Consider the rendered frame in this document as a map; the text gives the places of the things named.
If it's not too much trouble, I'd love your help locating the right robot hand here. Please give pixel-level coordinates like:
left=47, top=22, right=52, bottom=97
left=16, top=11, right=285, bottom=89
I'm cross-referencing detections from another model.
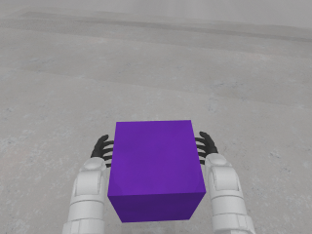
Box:
left=195, top=132, right=218, bottom=165

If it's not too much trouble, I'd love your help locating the left robot forearm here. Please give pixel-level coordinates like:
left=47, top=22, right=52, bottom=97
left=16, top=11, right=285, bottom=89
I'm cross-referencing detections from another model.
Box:
left=61, top=157, right=107, bottom=234

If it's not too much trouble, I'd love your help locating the right robot forearm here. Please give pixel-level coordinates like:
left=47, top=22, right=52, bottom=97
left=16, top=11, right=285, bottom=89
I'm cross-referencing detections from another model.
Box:
left=205, top=153, right=256, bottom=234

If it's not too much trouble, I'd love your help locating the left robot hand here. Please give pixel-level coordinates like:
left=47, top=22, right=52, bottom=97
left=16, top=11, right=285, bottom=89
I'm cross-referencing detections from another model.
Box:
left=91, top=135, right=114, bottom=168

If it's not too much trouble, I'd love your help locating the carton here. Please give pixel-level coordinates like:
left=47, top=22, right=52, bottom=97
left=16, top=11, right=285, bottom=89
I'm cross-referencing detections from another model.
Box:
left=107, top=120, right=207, bottom=223

